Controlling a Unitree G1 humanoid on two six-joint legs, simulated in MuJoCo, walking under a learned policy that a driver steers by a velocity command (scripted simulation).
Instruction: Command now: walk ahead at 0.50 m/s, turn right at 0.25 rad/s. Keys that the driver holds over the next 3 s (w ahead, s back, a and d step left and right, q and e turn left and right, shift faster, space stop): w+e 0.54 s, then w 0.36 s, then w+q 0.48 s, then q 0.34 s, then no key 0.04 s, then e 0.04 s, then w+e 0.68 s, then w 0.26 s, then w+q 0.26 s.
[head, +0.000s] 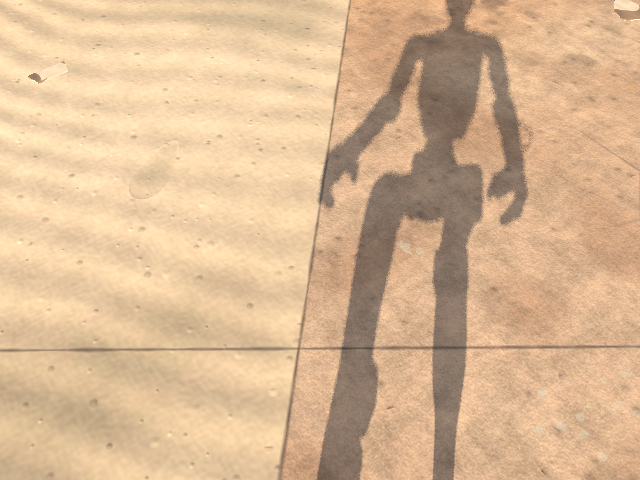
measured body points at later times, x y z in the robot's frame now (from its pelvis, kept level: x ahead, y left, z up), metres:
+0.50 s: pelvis +0.29 -0.08 +0.00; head +0.33 -0.10 +0.45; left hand +0.44 +0.18 -0.11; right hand +0.41 -0.38 -0.09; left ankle +0.48 +0.07 -0.69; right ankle +0.26 -0.14 -0.75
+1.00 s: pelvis +0.58 -0.11 +0.00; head +0.61 -0.11 +0.45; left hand +0.85 +0.04 -0.09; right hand +0.48 -0.37 -0.12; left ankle +0.58 -0.01 -0.75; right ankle +0.63 -0.32 -0.69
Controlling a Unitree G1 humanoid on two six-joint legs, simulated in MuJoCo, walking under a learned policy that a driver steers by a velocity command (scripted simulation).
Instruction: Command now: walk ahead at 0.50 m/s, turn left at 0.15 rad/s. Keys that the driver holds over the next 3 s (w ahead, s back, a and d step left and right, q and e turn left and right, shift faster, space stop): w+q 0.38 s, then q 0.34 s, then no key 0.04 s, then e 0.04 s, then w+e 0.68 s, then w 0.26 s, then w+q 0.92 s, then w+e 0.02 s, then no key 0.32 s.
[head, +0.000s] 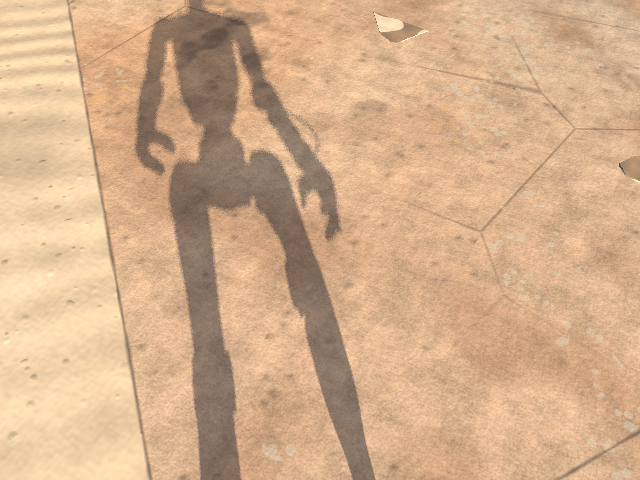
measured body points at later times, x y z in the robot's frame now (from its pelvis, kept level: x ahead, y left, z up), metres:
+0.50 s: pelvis +0.25 -0.03 +0.00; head +0.28 -0.03 +0.44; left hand +0.22 +0.26 -0.12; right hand +0.50 -0.25 -0.10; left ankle +0.36 +0.15 -0.69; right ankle +0.23 -0.15 -0.75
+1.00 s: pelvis +0.39 +0.04 -0.01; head +0.41 +0.04 +0.44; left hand +0.39 +0.33 -0.12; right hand +0.64 -0.15 -0.10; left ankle +0.41 +0.14 -0.75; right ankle +0.48 -0.09 -0.72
